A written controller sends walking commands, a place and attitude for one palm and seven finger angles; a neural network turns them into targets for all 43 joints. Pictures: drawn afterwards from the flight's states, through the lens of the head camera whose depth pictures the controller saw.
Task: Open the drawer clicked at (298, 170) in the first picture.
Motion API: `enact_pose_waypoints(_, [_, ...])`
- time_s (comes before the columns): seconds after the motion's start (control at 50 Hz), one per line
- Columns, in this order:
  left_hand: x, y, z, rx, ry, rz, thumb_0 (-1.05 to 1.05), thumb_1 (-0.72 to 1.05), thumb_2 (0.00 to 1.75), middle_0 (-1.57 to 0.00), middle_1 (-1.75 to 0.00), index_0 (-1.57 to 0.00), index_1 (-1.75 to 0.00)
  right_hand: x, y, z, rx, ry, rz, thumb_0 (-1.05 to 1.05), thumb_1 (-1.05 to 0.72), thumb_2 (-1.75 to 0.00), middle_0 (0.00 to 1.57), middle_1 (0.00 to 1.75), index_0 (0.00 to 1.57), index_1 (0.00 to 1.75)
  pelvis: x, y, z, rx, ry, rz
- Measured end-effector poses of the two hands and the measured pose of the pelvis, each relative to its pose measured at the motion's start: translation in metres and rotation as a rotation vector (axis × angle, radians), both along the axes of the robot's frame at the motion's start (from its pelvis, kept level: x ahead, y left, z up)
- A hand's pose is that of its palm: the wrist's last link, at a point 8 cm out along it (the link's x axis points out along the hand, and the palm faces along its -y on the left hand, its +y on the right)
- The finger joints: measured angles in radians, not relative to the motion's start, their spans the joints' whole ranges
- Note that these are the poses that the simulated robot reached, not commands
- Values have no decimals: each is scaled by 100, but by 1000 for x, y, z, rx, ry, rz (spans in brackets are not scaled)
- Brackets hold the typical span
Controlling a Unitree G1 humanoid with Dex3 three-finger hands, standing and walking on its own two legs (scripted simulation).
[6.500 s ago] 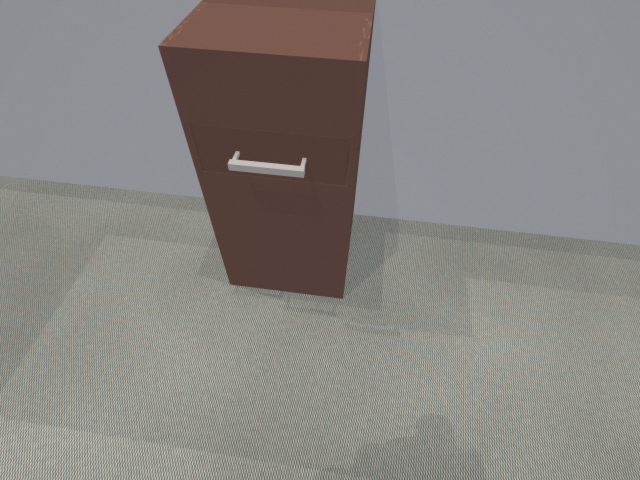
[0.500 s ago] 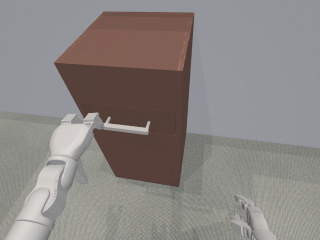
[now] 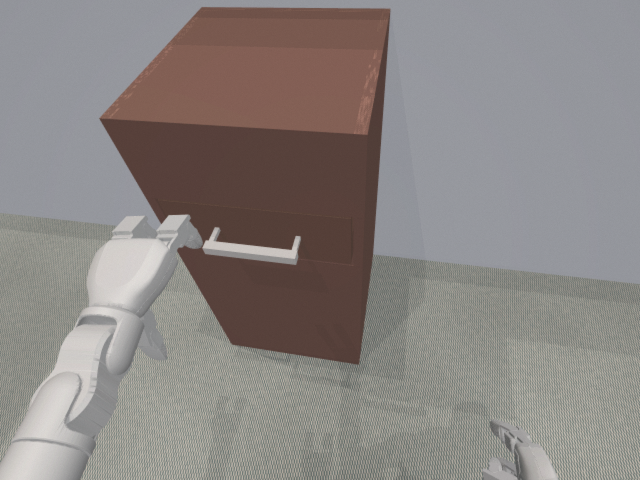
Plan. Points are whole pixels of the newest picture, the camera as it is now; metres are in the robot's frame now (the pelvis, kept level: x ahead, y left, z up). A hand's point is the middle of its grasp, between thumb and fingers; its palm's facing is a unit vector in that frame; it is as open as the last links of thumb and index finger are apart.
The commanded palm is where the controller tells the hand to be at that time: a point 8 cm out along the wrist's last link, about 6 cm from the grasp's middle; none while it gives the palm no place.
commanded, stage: move the hooked fingers above the handle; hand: left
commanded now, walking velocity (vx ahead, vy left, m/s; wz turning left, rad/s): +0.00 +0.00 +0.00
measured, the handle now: (253, 244) +0.54 +0.23 -0.13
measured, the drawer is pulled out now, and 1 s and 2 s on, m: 0.00 0.00 0.00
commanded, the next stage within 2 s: none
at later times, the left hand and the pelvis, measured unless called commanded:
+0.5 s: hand (191, 272) +0.36 +0.24 +0.03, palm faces -0.02 -0.05 -1.00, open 13.8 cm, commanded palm +0.34 +0.23 +0.08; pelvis -0.01 +0.00 -0.01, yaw +0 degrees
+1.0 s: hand (216, 268) +0.40 +0.23 -0.02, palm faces -0.10 -0.01 -0.99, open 13.8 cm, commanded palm +0.40 +0.22 +0.03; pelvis -0.01 +0.00 -0.03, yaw -1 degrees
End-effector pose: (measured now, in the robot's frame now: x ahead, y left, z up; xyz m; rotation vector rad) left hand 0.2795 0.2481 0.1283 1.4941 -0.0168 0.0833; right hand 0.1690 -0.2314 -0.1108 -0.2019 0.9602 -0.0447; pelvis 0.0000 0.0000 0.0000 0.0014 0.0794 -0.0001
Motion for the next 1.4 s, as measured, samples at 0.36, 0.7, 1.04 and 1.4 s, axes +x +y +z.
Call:
enact_pose_waypoints(0.36, [33,-15,-34,-4,75,-89,0,-49,30,-32,-120,-32,-120,-23,4,-4,-25,12,-27,1,-90,-90,20,30,20,30,-13,3,-6,-3,30,5])
enact_pose_waypoints(0.7, [78,-25,-70,8,134,-92,0,-49,30,-31,-120,-32,-120,-103,-28,-26,-73,214,-173,1,-91,-90,20,30,20,30,-10,4,-15,-3,112,-16])
enact_pose_waypoints(1.04, [113,-25,-99,46,177,-52,0,-49,30,-31,-120,-32,-120,-129,-36,-40,-95,284,-206,1,-90,-90,20,30,20,30,-15,0,-28,-10,196,-7])
enact_pose_waypoints(1.4, [149,-14,-138,72,198,-8,0,-49,30,-31,-120,-32,-120,-181,-34,-60,-119,426,-253,1,-90,-90,20,30,20,30,-19,7,-52,-21,310,-19])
